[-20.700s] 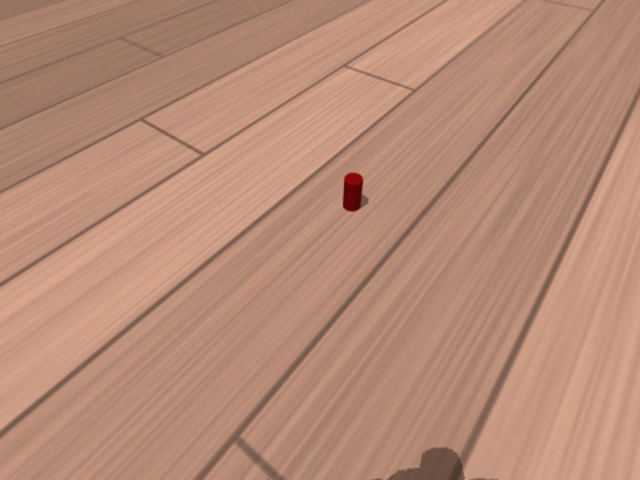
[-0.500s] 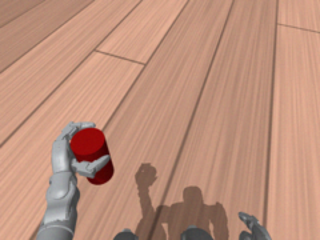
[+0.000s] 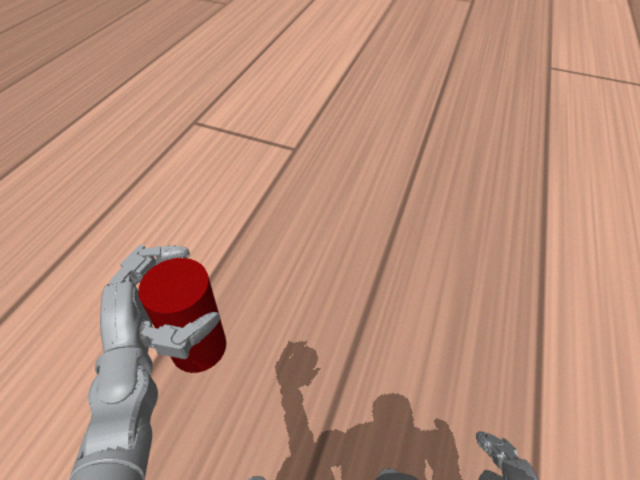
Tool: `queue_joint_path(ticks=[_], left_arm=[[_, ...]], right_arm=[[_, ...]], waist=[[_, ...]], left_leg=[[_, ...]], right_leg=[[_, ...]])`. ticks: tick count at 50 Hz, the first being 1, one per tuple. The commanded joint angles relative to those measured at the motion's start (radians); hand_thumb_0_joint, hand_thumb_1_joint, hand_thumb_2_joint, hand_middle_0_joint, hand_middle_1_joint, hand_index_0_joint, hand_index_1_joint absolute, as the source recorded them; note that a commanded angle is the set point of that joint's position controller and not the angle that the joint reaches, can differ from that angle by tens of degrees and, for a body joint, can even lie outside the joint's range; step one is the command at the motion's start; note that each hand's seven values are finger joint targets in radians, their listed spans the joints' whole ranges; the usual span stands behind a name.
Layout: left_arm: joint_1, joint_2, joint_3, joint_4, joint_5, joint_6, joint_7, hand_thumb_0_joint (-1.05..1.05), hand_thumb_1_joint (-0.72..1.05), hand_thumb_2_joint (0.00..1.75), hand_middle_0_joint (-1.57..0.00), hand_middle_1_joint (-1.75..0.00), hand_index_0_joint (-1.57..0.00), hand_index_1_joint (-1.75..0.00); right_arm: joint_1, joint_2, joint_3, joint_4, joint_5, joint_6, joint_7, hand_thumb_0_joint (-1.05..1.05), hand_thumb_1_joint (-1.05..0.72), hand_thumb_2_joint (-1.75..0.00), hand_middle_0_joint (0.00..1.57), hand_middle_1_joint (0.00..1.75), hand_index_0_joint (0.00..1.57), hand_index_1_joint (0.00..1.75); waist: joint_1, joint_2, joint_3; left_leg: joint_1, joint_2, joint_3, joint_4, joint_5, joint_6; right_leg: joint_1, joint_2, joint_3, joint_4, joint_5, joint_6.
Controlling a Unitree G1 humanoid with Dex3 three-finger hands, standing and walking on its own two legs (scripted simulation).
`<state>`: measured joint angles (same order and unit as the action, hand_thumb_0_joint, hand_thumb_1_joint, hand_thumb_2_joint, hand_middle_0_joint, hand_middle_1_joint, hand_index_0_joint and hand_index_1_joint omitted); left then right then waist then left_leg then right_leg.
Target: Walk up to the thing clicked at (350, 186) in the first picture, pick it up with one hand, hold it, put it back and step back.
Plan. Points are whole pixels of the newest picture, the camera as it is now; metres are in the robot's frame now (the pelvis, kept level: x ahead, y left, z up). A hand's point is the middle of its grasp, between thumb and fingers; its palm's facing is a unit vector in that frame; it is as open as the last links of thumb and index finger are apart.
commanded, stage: hold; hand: left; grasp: from the side
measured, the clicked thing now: (187, 318) +0.33 +0.18 -0.01
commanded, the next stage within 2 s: none
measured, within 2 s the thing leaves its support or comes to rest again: neither
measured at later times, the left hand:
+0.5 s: hand (169, 313) +0.32 +0.18 +0.04, palm faces +0.21 -0.98 -0.04, open 10.9 cm
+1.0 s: hand (164, 316) +0.31 +0.19 +0.04, palm faces +0.21 -0.98 -0.04, open 10.9 cm
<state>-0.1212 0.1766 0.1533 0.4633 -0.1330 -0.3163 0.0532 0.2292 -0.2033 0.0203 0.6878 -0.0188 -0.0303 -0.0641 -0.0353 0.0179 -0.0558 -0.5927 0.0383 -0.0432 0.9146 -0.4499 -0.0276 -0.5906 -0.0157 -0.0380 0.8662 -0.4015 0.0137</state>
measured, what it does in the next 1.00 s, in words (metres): stands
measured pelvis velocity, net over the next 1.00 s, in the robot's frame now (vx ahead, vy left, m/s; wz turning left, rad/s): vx -0.01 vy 0.00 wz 0.00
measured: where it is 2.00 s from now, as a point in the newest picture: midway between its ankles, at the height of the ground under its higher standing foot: outside the picture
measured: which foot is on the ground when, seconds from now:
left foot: down 0.00-1.00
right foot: down 0.00-1.00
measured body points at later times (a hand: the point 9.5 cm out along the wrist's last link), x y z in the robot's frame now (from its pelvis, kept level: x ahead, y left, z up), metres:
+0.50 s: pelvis +0.00 +0.00 +0.00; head +0.03 +0.00 +0.45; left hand +0.30 +0.23 +0.04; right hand +0.12 -0.24 -0.10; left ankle +0.01 +0.13 -0.69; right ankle +0.02 -0.13 -0.69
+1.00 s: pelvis -0.01 +0.00 +0.00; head +0.03 +0.01 +0.45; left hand +0.29 +0.24 +0.05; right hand +0.11 -0.25 -0.11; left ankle +0.01 +0.13 -0.69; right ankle +0.02 -0.13 -0.69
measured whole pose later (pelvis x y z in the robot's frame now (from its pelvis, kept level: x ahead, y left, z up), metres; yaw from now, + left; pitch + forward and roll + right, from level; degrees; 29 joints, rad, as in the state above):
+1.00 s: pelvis -0.01 +0.00 +0.00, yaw +0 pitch +5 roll -1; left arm -0.07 0.19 0.17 0.40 -0.13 -0.31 0.04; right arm 0.24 -0.21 0.01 0.71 -0.01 -0.07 -0.06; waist -0.03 0.01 -0.03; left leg -0.55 0.04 -0.04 0.88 -0.42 -0.03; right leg -0.55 -0.02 -0.04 0.83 -0.38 0.01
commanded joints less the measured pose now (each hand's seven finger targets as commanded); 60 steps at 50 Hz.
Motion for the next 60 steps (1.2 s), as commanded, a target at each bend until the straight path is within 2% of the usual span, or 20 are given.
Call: queue_joint_path(ticks=[1, 4, 9, 10, 11, 19, 20, 22, 26, 27, 30, 34, 38, 40, 45, 50, 51, 54, 55, 60], left_arm=[[-0.360, 0.155, 0.078, -0.378, -0.030, -0.143, -0.001, 0.00, 0.09, 1.09, -1.14, -1.28, -1.16, -1.28], [-0.333, 0.125, 0.065, -0.392, -0.037, -0.142, 0.000, 0.00, 0.15, 1.10, -1.13, -1.28, -1.15, -1.27], [-0.409, 0.173, 0.083, -0.508, -0.030, -0.155, 0.008, 0.00, 0.11, 1.09, -1.12, -1.27, -1.14, -1.26], [-0.332, 0.141, 0.067, -0.409, -0.025, -0.140, 0.006, 0.00, 0.10, 1.09, -1.12, -1.27, -1.14, -1.26], [-0.384, 0.171, 0.085, -0.498, -0.024, -0.146, 0.012, 0.00, 0.13, 1.10, -1.11, -1.26, -1.13, -1.26], [-0.379, 0.166, 0.076, -0.506, -0.033, -0.133, 0.005, 0.00, 0.14, 1.12, -1.12, -1.29, -1.15, -1.28], [-0.372, 0.139, 0.049, -0.460, -0.031, -0.126, -0.001, 0.00, 0.12, 1.12, -1.13, -1.29, -1.15, -1.28], [-0.352, 0.108, 0.034, -0.399, -0.040, -0.120, -0.010, 0.00, 0.14, 1.13, -1.14, -1.30, -1.16, -1.30], [-0.395, 0.141, 0.037, -0.463, -0.029, -0.129, -0.009, 0.00, 0.16, 1.11, -1.11, -1.26, -1.13, -1.26], [-0.378, 0.157, 0.062, -0.450, -0.031, -0.130, -0.006, 0.00, 0.17, 1.10, -1.13, -1.28, -1.15, -1.27], [-0.341, 0.103, 0.050, -0.366, -0.043, -0.132, -0.007, 0.00, 0.14, 1.13, -1.14, -1.30, -1.17, -1.29], [-0.355, 0.174, 0.094, -0.442, -0.029, -0.136, 0.001, 0.00, 0.17, 1.13, -1.12, -1.28, -1.14, -1.28], [-0.403, 0.194, 0.120, -0.481, -0.035, -0.151, 0.002, 0.00, 0.12, 1.13, -1.13, -1.30, -1.15, -1.29], [-0.392, 0.161, 0.092, -0.458, -0.037, -0.147, 0.000, 0.00, 0.14, 1.14, -1.13, -1.29, -1.15, -1.29], [-0.399, 0.182, 0.096, -0.485, -0.034, -0.153, -0.009, 0.00, 0.13, 1.14, -1.14, -1.29, -1.15, -1.29], [-0.381, 0.132, 0.038, -0.447, -0.035, -0.136, -0.020, 0.00, 0.10, 1.11, -1.13, -1.27, -1.14, -1.27], [-0.399, 0.159, 0.064, -0.460, -0.035, -0.137, -0.016, 0.00, 0.10, 1.12, -1.13, -1.29, -1.15, -1.28], [-0.409, 0.123, 0.033, -0.446, -0.038, -0.139, -0.015, 0.00, 0.09, 1.12, -1.14, -1.29, -1.16, -1.29], [-0.381, 0.139, 0.061, -0.416, -0.041, -0.135, -0.012, 0.00, 0.08, 1.12, -1.14, -1.30, -1.16, -1.29], [-0.401, 0.154, 0.067, -0.448, -0.030, -0.140, -0.003, 0.00, 0.09, 1.14, -1.15, -1.31, -1.17, -1.30]], right_arm=[[-0.025, -0.135, -0.057, -0.124, 0.002, -0.040, -0.004, 0.00, -0.93, -0.90, 0.20, 0.30, 0.20, 0.30], [-0.033, -0.131, -0.055, -0.129, 0.004, -0.043, -0.003, 0.00, -0.93, -0.90, 0.20, 0.30, 0.20, 0.30], [-0.036, -0.130, -0.056, -0.133, 0.001, -0.051, -0.003, 0.00, -0.93, -0.91, 0.20, 0.30, 0.20, 0.30], [-0.025, -0.133, -0.057, -0.128, 0.001, -0.050, -0.005, 0.00, -0.94, -0.91, 0.20, 0.30, 0.20, 0.30], [-0.024, -0.132, -0.057, -0.128, -0.001, -0.050, -0.006, 0.00, -0.93, -0.91, 0.20, 0.30, 0.20, 0.30], [-0.019, -0.131, -0.051, -0.120, -0.002, -0.060, -0.014, 0.00, -0.93, -0.91, 0.20, 0.30, 0.20, 0.30], [-0.019, -0.131, -0.049, -0.116, -0.002, -0.062, -0.014, 0.00, -0.93, -0.91, 0.20, 0.30, 0.20, 0.30], [-0.025, -0.132, -0.050, -0.110, 0.002, -0.068, -0.015, 0.00, -0.93, -0.91, 0.20, 0.30, 0.20, 0.30], [-0.031, -0.136, -0.055, -0.114, 0.000, -0.072, -0.006, 0.00, -0.92, -0.90, 0.20, 0.30, 0.20, 0.30], [-0.029, -0.136, -0.058, -0.107, 0.002, -0.074, -0.005, 0.00, -0.92, -0.90, 0.20, 0.30, 0.20, 0.30], [-0.038, -0.132, -0.055, -0.114, 0.003, -0.080, 0.003, 0.00, -0.93, -0.91, 0.20, 0.30, 0.20, 0.30], [-0.020, -0.140, -0.062, -0.119, 0.002, -0.070, 0.003, 0.00, -0.92, -0.91, 0.20, 0.30, 0.20, 0.30], [-0.020, -0.132, -0.058, -0.109, 0.000, -0.070, -0.002, 0.00, -0.93, -0.91, 0.20, 0.30, 0.20, 0.30], [-0.019, -0.129, -0.054, -0.102, -0.001, -0.071, -0.006, 0.00, -0.94, -0.91, 0.20, 0.30, 0.20, 0.30], [-0.025, -0.133, -0.058, -0.104, 0.000, -0.079, -0.010, 0.00, -0.94, -0.91, 0.20, 0.30, 0.20, 0.30], [-0.026, -0.134, -0.060, -0.099, 0.002, -0.090, -0.007, 0.00, -0.94, -0.91, 0.20, 0.30, 0.20, 0.30], [-0.026, -0.136, -0.062, -0.096, 0.005, -0.092, -0.006, 0.00, -0.93, -0.91, 0.20, 0.30, 0.20, 0.30], [-0.025, -0.130, -0.056, -0.091, 0.005, -0.095, -0.002, 0.00, -0.93, -0.91, 0.20, 0.30, 0.20, 0.30], [-0.020, -0.144, -0.066, -0.089, 0.007, -0.097, -0.003, 0.00, -0.93, -0.91, 0.20, 0.30, 0.20, 0.30], [-0.011, -0.127, -0.056, -0.094, 0.005, -0.092, 0.001, 0.00, -0.93, -0.91, 0.20, 0.30, 0.20, 0.30]], waist=[[0.014, 0.036, -0.298], [0.006, 0.022, -0.294], [0.008, 0.076, -0.345], [-0.001, 0.052, -0.343], [0.007, 0.078, -0.365], [-0.004, 0.074, -0.336], [-0.020, 0.054, -0.295], [-0.019, 0.018, -0.270], [-0.003, 0.073, -0.286], [0.007, 0.068, -0.270], [0.005, 0.019, -0.264], [0.016, 0.059, -0.355], [0.015, 0.066, -0.341], [0.000, 0.041, -0.323], [0.006, 0.058, -0.327], [-0.010, 0.055, -0.276], [-0.002, 0.068, -0.288], [-0.009, 0.063, -0.272], [-0.002, 0.058, -0.283], [0.004, 0.056, -0.328]], left_leg=[[0.135, -0.039, 0.027, -0.153, 0.253, 0.021], [0.143, -0.041, 0.030, -0.160, 0.235, 0.022], [0.170, -0.041, 0.026, -0.159, 0.250, 0.020], [0.171, -0.040, 0.028, -0.151, 0.270, 0.022], [0.184, -0.039, 0.026, -0.158, 0.275, 0.020], [0.181, -0.039, 0.021, -0.163, 0.259, 0.022], [0.168, -0.039, 0.022, -0.170, 0.232, 0.024], [0.153, -0.038, 0.023, -0.170, 0.229, 0.028], [0.181, -0.036, 0.019, -0.187, 0.218, 0.018], [0.169, -0.041, 0.025, -0.185, 0.198, 0.020], [0.142, -0.037, 0.022, -0.179, 0.204, 0.022], [0.189, -0.037, 0.022, -0.164, 0.297, 0.017], [0.175, -0.041, 0.033, -0.161, 0.271, 0.023], [0.170, -0.040, 0.030, -0.167, 0.248, 0.026], [0.161, -0.046, 0.035, -0.170, 0.211, 0.028], [0.162, -0.041, 0.025, -0.180, 0.195, 0.026], [0.164, -0.043, 0.028, -0.182, 0.180, 0.026], [0.178, -0.034, 0.018, -0.189, 0.201, 0.020], [0.180, -0.034, 0.017, -0.186, 0.210, 0.019], [0.190, -0.037, 0.021, -0.175, 0.274, 0.020]], right_leg=[[0.178, 0.027, -0.002, -0.124, 0.266, -0.019], [0.183, 0.026, 0.001, -0.131, 0.253, -0.016], [0.192, 0.026, 0.005, -0.124, 0.265, -0.019], [0.193, 0.026, 0.006, -0.123, 0.283, -0.019], [0.196, 0.025, 0.007, -0.123, 0.290, -0.021], [0.189, 0.027, 0.004, -0.137, 0.274, -0.019], [0.173, 0.028, 0.004, -0.143, 0.253, -0.018], [0.173, 0.025, 0.004, -0.149, 0.255, -0.016], [0.168, 0.027, -0.005, -0.145, 0.232, -0.021], [0.169, 0.024, -0.001, -0.153, 0.215, -0.019], [0.178, 0.026, -0.005, -0.147, 0.220, -0.018], [0.216, 0.026, -0.001, -0.131, 0.297, -0.021], [0.214, 0.020, 0.013, -0.144, 0.292, -0.017], [0.206, 0.022, 0.011, -0.146, 0.269, -0.015], [0.211, 0.016, 0.016, -0.159, 0.240, -0.015], [0.177, 0.024, 0.003, -0.158, 0.221, -0.018], [0.179, 0.020, 0.007, -0.164, 0.211, -0.018], [0.161, 0.027, -0.008, -0.149, 0.220, -0.021], [0.163, 0.028, -0.008, -0.148, 0.225, -0.021], [0.201, 0.026, -0.005, -0.138, 0.283, -0.021]])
